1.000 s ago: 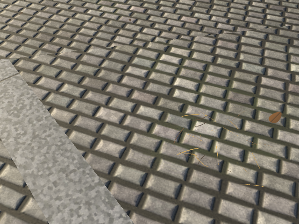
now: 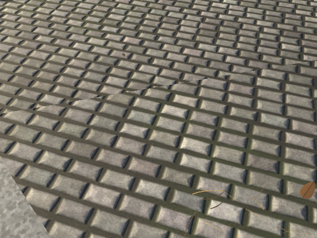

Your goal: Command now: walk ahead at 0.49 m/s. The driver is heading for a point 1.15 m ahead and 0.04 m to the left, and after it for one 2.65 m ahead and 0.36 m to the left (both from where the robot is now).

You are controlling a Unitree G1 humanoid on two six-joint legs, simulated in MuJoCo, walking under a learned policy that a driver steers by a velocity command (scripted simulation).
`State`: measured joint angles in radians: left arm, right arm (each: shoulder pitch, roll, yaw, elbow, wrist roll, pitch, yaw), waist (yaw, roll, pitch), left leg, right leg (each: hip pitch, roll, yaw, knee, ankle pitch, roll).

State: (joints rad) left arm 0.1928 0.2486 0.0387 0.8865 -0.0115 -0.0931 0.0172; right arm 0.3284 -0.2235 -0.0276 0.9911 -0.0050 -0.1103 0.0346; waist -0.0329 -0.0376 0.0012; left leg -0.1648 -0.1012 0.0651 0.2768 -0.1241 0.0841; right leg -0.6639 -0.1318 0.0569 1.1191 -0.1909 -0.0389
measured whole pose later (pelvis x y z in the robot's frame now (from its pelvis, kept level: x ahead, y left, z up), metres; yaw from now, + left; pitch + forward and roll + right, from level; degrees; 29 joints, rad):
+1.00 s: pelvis +0.37 -0.06 -0.01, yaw +0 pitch +1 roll -1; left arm 0.25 0.21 0.03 1.05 0.01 0.00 0.03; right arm 0.11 -0.20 -0.05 0.98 0.00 -0.03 -0.02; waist 0.02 -0.01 0.02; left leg -0.38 -0.01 0.02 0.54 -0.18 0.03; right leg -0.13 0.01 -0.05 0.50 -0.38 -0.02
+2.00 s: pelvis +0.71 -0.10 -0.02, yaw -1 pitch +1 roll +0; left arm 0.13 0.21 0.06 0.94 0.06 -0.11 -0.02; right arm 0.37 -0.24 -0.05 1.06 -0.07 -0.11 0.06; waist -0.01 0.02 0.05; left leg -0.26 0.00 -0.09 1.09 -0.40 0.11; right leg -0.41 0.02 -0.06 0.53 -0.15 -0.06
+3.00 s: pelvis +1.03 -0.13 +0.01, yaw +23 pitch +3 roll +2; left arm 0.29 0.30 0.06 0.82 0.03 -0.10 0.03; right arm 0.17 -0.28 -0.06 0.75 -0.07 -0.07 0.01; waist 0.05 -0.01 0.01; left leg -0.55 -0.11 -0.12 0.85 -0.34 -0.04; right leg -0.15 -0.02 -0.05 0.26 -0.16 -0.06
